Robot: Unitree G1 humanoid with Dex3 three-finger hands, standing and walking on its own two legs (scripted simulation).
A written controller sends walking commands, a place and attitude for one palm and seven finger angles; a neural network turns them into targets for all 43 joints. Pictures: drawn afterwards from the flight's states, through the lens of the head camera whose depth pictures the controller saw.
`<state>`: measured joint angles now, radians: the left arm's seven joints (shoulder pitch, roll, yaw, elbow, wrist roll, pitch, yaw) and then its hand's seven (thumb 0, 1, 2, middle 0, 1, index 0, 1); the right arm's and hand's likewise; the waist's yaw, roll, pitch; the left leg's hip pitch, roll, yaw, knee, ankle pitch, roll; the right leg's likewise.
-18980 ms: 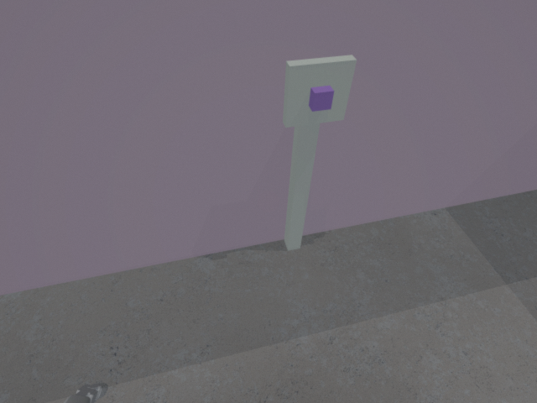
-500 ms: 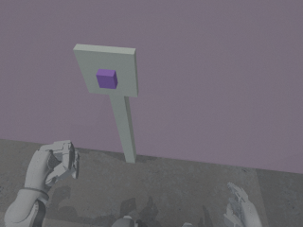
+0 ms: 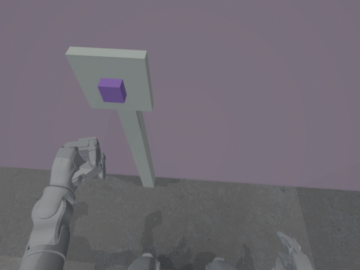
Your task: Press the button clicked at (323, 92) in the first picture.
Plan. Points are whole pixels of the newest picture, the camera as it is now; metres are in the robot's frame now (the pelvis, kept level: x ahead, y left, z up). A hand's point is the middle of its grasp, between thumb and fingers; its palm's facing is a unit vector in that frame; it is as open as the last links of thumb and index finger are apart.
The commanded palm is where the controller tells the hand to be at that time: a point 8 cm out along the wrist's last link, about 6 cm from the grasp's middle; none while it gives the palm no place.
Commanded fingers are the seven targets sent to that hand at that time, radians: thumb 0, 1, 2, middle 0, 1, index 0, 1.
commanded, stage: aim a knuckle at the button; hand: left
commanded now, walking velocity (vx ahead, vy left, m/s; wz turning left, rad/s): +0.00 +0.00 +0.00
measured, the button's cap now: (113, 89) +0.52 +0.19 +0.07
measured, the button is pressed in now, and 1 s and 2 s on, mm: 0 0 1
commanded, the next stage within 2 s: press the button with the knuckle in 1.26 s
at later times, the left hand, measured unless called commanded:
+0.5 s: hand (118, 133) +0.41 +0.16 +0.04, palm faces -0.06 -1.00 -0.03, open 3.1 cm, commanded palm +0.39 +0.21 +0.04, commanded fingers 0.00 0.90 0.90 -1.30 -1.50 -1.30 -1.50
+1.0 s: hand (117, 131) +0.42 +0.17 +0.04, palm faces -0.05 -1.00 -0.01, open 3.1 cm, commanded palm +0.39 +0.22 +0.04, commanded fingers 0.00 0.90 0.90 -1.30 -1.50 -1.30 -1.50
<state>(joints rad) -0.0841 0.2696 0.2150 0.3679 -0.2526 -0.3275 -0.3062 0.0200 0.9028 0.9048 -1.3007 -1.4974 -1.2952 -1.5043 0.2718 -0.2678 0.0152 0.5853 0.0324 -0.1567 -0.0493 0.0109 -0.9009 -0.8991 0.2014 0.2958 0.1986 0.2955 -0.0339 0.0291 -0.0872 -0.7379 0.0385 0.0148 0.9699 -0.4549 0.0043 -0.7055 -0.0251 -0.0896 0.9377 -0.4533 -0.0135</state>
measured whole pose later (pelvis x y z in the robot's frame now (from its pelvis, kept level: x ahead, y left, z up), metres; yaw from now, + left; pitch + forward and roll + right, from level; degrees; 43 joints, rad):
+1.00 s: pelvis +0.00 +0.01 -0.01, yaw -2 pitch +18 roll -2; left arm -0.50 0.29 0.27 0.81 -0.16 -0.43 -0.21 0.02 0.90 0.90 -1.30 -1.50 -1.30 -1.50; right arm 0.32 -0.25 0.01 0.62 0.02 0.00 -0.01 0.01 -0.90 -0.90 0.20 0.30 0.20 0.30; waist -0.09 0.02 -0.11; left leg -0.87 0.05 0.03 1.03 -0.47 0.02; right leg -0.84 -0.01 -0.07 0.98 -0.45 0.00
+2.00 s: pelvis -0.01 +0.00 -0.02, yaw -1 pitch +20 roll -2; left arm -0.71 0.34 0.30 1.01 -0.10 -0.47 -0.18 0.02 0.89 0.92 -1.30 -1.50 -1.30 -1.50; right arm 0.33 -0.26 0.00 0.64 0.00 0.03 0.00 0.01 -0.90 -0.90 0.20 0.30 0.20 0.30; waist -0.12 0.03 -0.11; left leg -0.94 0.06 0.02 1.06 -0.47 0.00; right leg -0.91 -0.01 -0.07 1.02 -0.46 -0.02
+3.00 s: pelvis -0.05 +0.01 -0.04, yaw -1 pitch +23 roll -4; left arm -1.01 0.47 0.31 1.24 -0.04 -0.45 -0.15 0.06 0.86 0.89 -1.30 -1.50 -1.56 -1.50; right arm 0.36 -0.27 0.06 0.65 -0.02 -0.03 -0.01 0.00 -0.90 -0.90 0.20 0.30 0.20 0.30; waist -0.20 0.03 -0.10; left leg -1.13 0.05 -0.01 1.16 -0.43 0.03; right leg -1.08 -0.02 -0.10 1.09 -0.41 -0.01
